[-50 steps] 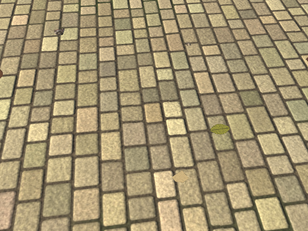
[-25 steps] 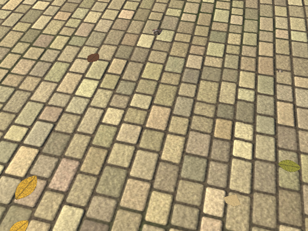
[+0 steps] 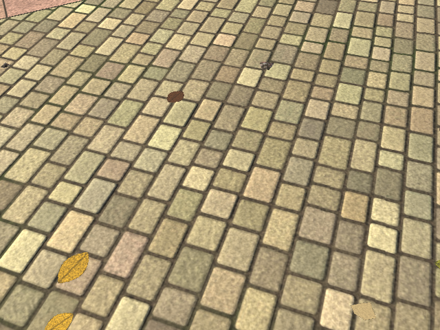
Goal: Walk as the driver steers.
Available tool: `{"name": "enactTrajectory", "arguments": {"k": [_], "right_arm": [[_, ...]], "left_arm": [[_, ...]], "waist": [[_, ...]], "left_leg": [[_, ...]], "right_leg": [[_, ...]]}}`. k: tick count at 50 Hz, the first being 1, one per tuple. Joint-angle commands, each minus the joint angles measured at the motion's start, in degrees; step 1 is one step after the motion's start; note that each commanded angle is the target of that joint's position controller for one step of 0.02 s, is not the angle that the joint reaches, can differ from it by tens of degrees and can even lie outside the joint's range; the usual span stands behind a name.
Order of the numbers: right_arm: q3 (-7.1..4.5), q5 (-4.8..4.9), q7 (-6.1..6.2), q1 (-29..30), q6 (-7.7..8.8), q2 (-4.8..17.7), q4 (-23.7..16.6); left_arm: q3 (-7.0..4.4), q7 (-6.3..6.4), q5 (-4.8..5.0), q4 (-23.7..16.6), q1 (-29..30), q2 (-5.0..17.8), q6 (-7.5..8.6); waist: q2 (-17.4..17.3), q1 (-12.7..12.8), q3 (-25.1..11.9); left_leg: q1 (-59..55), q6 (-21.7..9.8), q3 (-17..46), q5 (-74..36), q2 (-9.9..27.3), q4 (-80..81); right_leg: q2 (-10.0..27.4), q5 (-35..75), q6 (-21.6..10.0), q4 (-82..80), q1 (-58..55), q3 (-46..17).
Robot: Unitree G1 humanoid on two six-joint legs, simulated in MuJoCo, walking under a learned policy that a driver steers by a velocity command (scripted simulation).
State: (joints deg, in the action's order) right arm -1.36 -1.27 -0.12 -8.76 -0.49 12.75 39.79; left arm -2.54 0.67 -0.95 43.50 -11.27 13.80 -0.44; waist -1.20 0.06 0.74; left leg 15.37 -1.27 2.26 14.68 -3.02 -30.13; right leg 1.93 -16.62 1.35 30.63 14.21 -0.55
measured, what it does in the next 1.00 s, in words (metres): walks ahead: right foot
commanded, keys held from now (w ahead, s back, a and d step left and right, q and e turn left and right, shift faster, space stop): no key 0.30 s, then w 0.70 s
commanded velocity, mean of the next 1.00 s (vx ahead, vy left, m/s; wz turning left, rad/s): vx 0.24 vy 0.00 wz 0.02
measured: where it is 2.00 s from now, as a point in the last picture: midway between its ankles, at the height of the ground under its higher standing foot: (249, 240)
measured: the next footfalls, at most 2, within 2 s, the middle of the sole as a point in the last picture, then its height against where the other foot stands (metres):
right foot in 0.98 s outside the picture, level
left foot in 1.52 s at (208, 266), level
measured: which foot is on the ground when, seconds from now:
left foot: down 0.00-0.98, up 1.00-1.00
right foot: down 0.00-0.54, up 0.56-0.96, down 0.98-1.00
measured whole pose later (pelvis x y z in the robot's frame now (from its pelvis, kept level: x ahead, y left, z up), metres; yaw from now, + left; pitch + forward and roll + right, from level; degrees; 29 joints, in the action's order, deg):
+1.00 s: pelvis +0.25 -0.04 -0.02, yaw +0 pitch +2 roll +0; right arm -2.9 0.4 0.8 -27.6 2.7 14.8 52.7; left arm -1.6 -2.4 0.9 39.3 1.1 14.3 5.4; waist 0.0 -4.3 2.1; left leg -3.4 0.1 0.9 28.3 1.5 -31.1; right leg -0.5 -5.2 -5.1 33.0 30.1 2.6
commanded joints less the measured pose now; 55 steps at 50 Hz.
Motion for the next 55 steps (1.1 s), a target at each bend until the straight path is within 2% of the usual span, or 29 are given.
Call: {"name": "enactTrajectory", "arguments": {"k": [1, 8, 15, 17, 19, 22, 23, 25, 26, 27, 28, 29, 30, 31, 32, 35, 39, 41, 44, 46, 47, 48, 49, 50, 51, 52, 53, 54, 55], "right_arm": [[-2.27, 0.10, 0.63, 1.99, 0.08, 6.81, -3.25], [-2.35, 0.39, 0.88, -0.38, 0.35, 5.18, -0.71], [-2.59, 0.57, 1.49, -2.15, 0.42, 5.17, 2.05], [-2.87, 0.95, 1.78, -3.83, 0.15, 5.60, 3.37], [-3.12, 1.49, 1.95, -3.92, 0.70, 6.00, 3.17], [-2.71, 2.60, 1.04, -2.01, 3.69, 3.55, 2.12], [-2.81, 2.72, 0.67, -1.13, 4.43, 3.93, 1.91], [-2.86, 3.02, -0.07, -4.37, 5.42, 3.56, 3.21], [-3.29, 2.92, -0.29, -9.01, 5.63, 4.07, 5.51], [-4.23, 2.52, -0.21, -14.11, 5.70, 6.70, 7.53], [-5.68, 2.29, -0.05, -20.50, 5.91, 11.78, 9.08], [-5.76, 1.75, -0.63, -22.68, 6.36, 13.26, 8.54], [-4.54, 1.30, -0.55, -19.87, 6.79, 9.96, 7.89], [-3.99, 1.34, -0.50, -18.01, 6.99, 8.19, 7.11], [-3.79, 1.43, -0.51, -16.39, 6.83, 8.14, 6.77], [-2.44, 1.40, -0.40, -16.64, 5.57, 5.25, 7.41], [-2.66, 1.67, 0.94, -17.69, 4.79, 8.30, 7.90], [-2.95, 1.83, 1.17, -19.08, 4.92, 10.02, 8.51], [-3.28, 2.68, 1.09, -18.72, 5.07, 10.67, 9.46], [-3.66, 2.48, 1.03, -17.60, 4.73, 11.56, 9.57], [-3.90, 2.22, 1.03, -16.96, 4.38, 12.21, 9.50], [-3.70, 1.87, 1.09, -16.48, 3.87, 11.73, 9.35], [-3.02, 1.16, 1.26, -16.37, 3.68, 10.40, 8.27], [-0.47, 1.14, 0.66, -24.80, 4.64, 1.22, 7.11], [-1.28, 2.55, 0.27, -23.25, 6.12, 5.50, 8.54], [-2.67, 4.27, 0.05, -16.06, 6.85, 10.07, 6.26], [-2.53, 4.11, 0.30, -11.62, 7.23, 10.24, 5.02], [-2.68, 3.05, 0.64, -9.82, 7.10, 9.62, 4.79], [-2.92, 2.42, 0.81, -11.08, 6.45, 9.03, 5.16]], "left_arm": [[-1.18, -0.08, -0.30, -3.93, 3.13, 6.18, 1.80], [-0.66, 0.85, 0.04, -2.95, 0.76, 5.57, 2.15], [-0.33, 0.76, 0.25, -1.49, 0.30, 4.76, 2.18], [-0.66, 0.85, 0.63, -0.36, -1.25, 5.49, 1.84], [-1.12, 1.18, 1.33, -0.26, -2.37, 6.79, 1.80], [-1.98, 1.16, 1.99, 1.11, -6.34, 9.49, 3.12], [-2.20, 1.13, 2.16, 1.21, -6.24, 10.08, 3.31], [-1.95, 0.64, 2.55, 0.20, -2.28, 9.46, 3.36], [-1.70, 0.36, 2.72, -0.45, 0.29, 8.62, 3.13], [-1.02, 0.27, 2.49, -1.47, 2.60, 6.24, 3.34], [-0.16, 0.36, 2.41, -3.49, 4.53, 2.81, 4.38], [-0.83, 0.67, 2.80, -5.03, 5.61, 5.69, 5.57], [-1.57, 0.39, 3.54, -4.26, 3.71, 7.59, 6.15], [-1.37, -0.12, 3.62, -3.19, 2.01, 6.93, 6.47], [-1.32, -0.50, 3.15, -2.89, 2.32, 6.35, 6.69], [-1.03, -2.05, 2.20, -3.13, 4.55, 4.46, 6.36], [0.56, -2.93, 1.90, -6.13, 12.70, 1.33, 6.15], [0.57, -3.19, 2.23, -7.20, 15.45, 2.26, 6.17], [0.00, -3.52, 2.59, -8.28, 16.66, 4.86, 6.18], [-0.80, -3.56, 2.34, -7.93, 14.11, 6.87, 6.29], [-1.55, -3.29, 2.18, -6.87, 9.85, 8.23, 6.15], [-2.79, -2.79, 2.27, -4.11, 0.85, 10.15, 5.85], [-3.72, -2.08, 1.99, -1.75, -9.55, 12.75, 5.49], [-4.73, -2.19, 0.81, -0.39, -14.37, 18.70, 5.48], [-3.40, -2.37, 1.39, -0.06, -13.93, 13.27, 5.42], [-2.55, -2.21, 1.63, -0.44, -8.30, 10.81, 5.51], [-2.06, -2.17, 1.51, -1.14, -3.88, 9.33, 5.59], [-1.66, -2.40, 0.95, -1.30, -0.83, 7.96, 5.84], [-1.30, -2.54, 0.18, -1.33, 0.86, 6.64, 6.28]], "waist": [[6.75, -0.48, -1.39], [2.06, 0.25, -1.19], [0.70, 0.08, -1.22], [1.51, 0.15, -1.36], [3.70, 0.59, 3.48], [11.10, 1.17, 6.34], [11.31, 1.25, 7.29], [10.82, -1.67, 6.70], [9.80, -4.05, 5.09], [5.29, -5.94, 3.50], [-9.51, -7.08, 1.66], [-14.60, -8.13, 1.84], [-7.90, -5.55, 3.42], [-4.83, -4.21, 3.09], [-2.50, -3.47, 3.09], [-3.85, -3.02, 2.78], [-3.07, -4.65, 4.53], [-4.30, -5.14, 5.20], [-4.82, -3.57, 6.50], [-5.16, -1.09, 3.89], [-5.91, 1.48, 0.38], [-5.42, 5.93, -5.10], [-2.45, 10.03, -12.22], [15.39, 5.45, -22.16], [15.11, 6.93, -24.06], [11.34, 6.01, -11.83], [5.72, 4.25, -6.67], [3.17, 2.16, -3.20], [4.77, -0.14, -2.72]], "left_leg": [[-1.89, -0.75, 3.97, -1.33, 3.61, 3.57], [-0.78, -0.71, 4.36, -4.03, 3.96, 3.99], [-2.33, -0.10, 4.28, -6.78, 4.19, 3.66], [-1.28, -0.78, 2.29, 7.35, 2.17, 2.40], [5.46, -1.85, 1.07, 20.63, 1.22, -0.16], [12.35, -1.72, -3.81, 11.94, 1.07, -10.93], [12.13, -2.37, -2.75, 10.66, 2.48, -11.95], [3.36, -4.27, -3.45, 10.41, 2.69, -3.19], [-6.69, -4.61, -3.58, 5.89, 1.87, 2.04], [-13.73, -5.40, 2.59, 5.77, 4.89, 5.14], [-21.52, -10.34, 21.82, 14.44, 14.66, 13.77], [-24.75, -16.94, 38.63, 10.99, 23.72, 19.60], [-25.33, -17.19, 35.91, 7.69, 24.15, 18.00], [-25.87, -15.32, 29.91, 5.50, 22.00, 17.49], [-25.40, -13.49, 25.20, 3.03, 20.55, 18.29], [-21.62, -10.28, 13.08, -13.21, 15.90, 20.35], [-13.81, -9.55, 4.99, -16.84, 12.73, 22.66], [-11.13, -9.55, 4.18, -14.62, 13.34, 24.12], [-14.50, -8.60, 4.13, -17.06, 16.38, 23.29], [-18.25, -7.14, 2.99, -30.33, 17.15, 18.12], [-19.03, -6.27, 1.82, -40.86, 16.49, 12.22], [-16.62, -4.87, -0.17, -47.34, 14.16, 1.56], [-4.88, -3.08, -1.03, -36.17, 11.92, -14.07], [16.33, 0.90, -1.22, 3.75, 0.88, -38.28], [22.91, 0.32, 6.58, 16.57, 0.29, -46.75], [28.49, -0.46, 5.11, 12.74, 3.79, -48.86], [26.86, -1.12, 3.49, 7.13, 6.97, -46.35], [24.24, -1.02, 2.68, 3.42, 9.07, -42.77], [20.17, -1.11, 3.37, 0.74, 10.95, -40.10]], "right_leg": [[3.43, 3.03, -2.31, -7.13, 1.68, -4.38], [2.25, 4.35, -2.11, -5.06, -0.20, -3.16], [1.48, 5.74, -2.32, -4.83, -0.23, -2.60], [0.39, -8.03, -3.49, -5.40, 0.34, -2.18], [2.50, -24.28, -6.68, -8.20, 3.18, -6.50], [13.80, -32.60, -13.74, -17.27, -0.04, -23.25], [15.81, -30.98, -15.14, -18.64, 1.26, -26.13], [13.46, -24.17, -13.11, -17.04, 5.09, -20.89], [9.84, -19.57, -10.56, -14.00, 9.59, -15.50], [5.20, -12.46, -7.25, -5.27, 14.25, -8.83], [-2.85, -5.87, -2.60, 14.42, 23.42, 1.76], [-4.26, -14.42, -1.93, 27.86, 32.53, -1.38], [-1.22, -13.86, -3.02, 35.42, 36.99, -4.59], [0.58, -9.00, -4.35, 37.21, 38.52, -4.84], [2.30, -4.34, -5.04, 36.23, 39.38, -4.10], [4.04, 3.59, -3.95, 29.14, 34.80, -0.84], [1.80, 13.51, -1.30, 11.74, 26.92, 2.81], [0.23, 17.31, -1.09, 5.64, 21.37, 3.65], [0.25, 17.92, -3.32, 1.21, 19.64, 1.58], [-1.09, 15.39, -5.43, 0.11, 15.22, 2.10], [-2.77, 13.92, -6.72, 0.24, 9.08, 3.45], [-4.40, 13.53, -8.35, -0.07, -2.48, 4.73], [2.47, 11.97, -11.10, 2.20, -20.06, -2.91], [18.55, -2.51, -20.88, -4.13, -39.41, -32.55], [20.02, -12.78, -21.54, -15.34, -38.10, -46.72], [18.24, -12.98, -18.10, -16.29, -29.11, -37.52], [16.08, -7.07, -16.34, -16.96, -19.66, -29.30], [13.58, -0.08, -15.35, -18.23, -11.55, -23.16], [11.25, 3.91, -14.51, -19.69, -6.64, -18.68]]}}
Keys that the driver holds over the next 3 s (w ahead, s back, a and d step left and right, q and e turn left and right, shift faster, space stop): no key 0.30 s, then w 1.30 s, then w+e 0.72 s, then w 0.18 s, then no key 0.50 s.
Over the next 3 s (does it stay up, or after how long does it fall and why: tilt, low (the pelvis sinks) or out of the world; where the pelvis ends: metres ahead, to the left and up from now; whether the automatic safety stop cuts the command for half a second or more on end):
stays up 1.24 -0.17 0.00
